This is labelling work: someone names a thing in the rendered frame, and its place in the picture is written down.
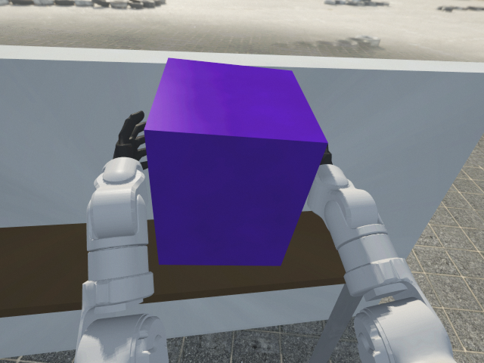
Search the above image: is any right robot upper arm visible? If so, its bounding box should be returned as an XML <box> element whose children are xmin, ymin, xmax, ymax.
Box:
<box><xmin>354</xmin><ymin>297</ymin><xmax>457</xmax><ymax>363</ymax></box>

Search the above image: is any carton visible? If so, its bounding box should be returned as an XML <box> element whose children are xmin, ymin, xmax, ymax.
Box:
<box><xmin>144</xmin><ymin>57</ymin><xmax>328</xmax><ymax>266</ymax></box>

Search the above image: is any left robot upper arm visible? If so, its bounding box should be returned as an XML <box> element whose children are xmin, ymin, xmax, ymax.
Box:
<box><xmin>76</xmin><ymin>313</ymin><xmax>169</xmax><ymax>363</ymax></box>

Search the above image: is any robot left hand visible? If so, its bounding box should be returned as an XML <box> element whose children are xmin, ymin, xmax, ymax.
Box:
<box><xmin>113</xmin><ymin>110</ymin><xmax>148</xmax><ymax>170</ymax></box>

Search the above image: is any robot right hand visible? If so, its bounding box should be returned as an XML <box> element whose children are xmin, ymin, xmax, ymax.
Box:
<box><xmin>320</xmin><ymin>144</ymin><xmax>333</xmax><ymax>165</ymax></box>

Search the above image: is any left robot forearm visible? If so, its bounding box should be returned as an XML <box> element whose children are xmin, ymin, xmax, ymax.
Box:
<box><xmin>74</xmin><ymin>157</ymin><xmax>154</xmax><ymax>363</ymax></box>

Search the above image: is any table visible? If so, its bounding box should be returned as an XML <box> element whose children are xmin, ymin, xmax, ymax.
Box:
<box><xmin>0</xmin><ymin>211</ymin><xmax>363</xmax><ymax>363</ymax></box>

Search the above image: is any right robot forearm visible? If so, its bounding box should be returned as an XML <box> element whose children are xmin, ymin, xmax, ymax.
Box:
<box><xmin>307</xmin><ymin>164</ymin><xmax>453</xmax><ymax>357</ymax></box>

